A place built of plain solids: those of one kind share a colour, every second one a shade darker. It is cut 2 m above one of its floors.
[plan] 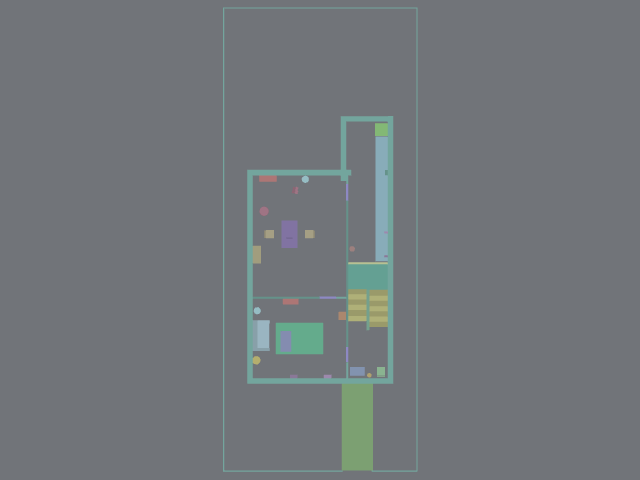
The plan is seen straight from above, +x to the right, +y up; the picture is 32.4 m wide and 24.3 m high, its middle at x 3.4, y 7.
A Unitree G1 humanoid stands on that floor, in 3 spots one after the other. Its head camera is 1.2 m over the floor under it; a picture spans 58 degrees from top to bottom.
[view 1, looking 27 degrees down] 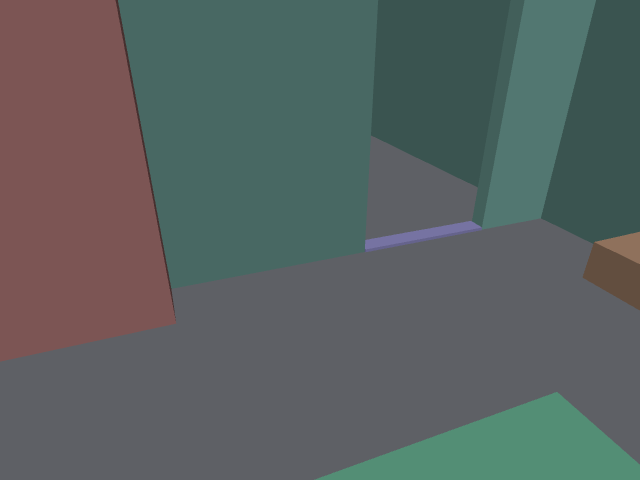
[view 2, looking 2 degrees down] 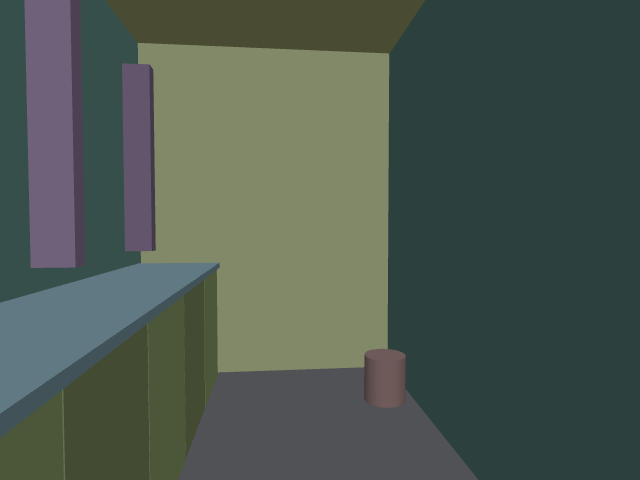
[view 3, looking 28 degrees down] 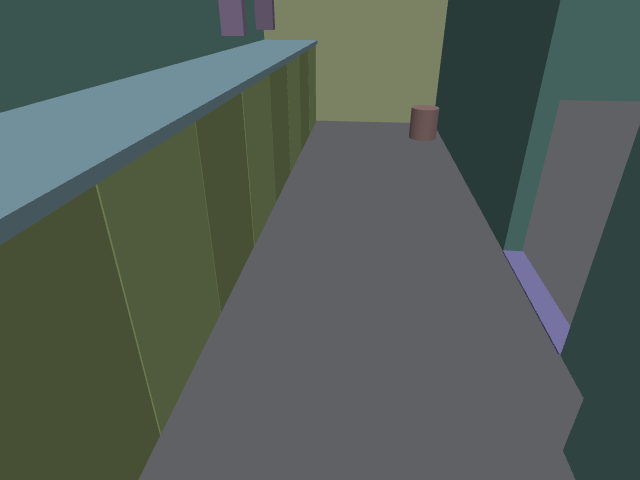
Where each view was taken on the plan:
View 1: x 2.35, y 2.05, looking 69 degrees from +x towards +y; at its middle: wall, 2.38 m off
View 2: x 5.78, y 9.43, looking -96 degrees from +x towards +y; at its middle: landing_end_wall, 3.57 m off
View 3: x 5.63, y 11.22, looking -84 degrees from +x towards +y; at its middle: ground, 2.56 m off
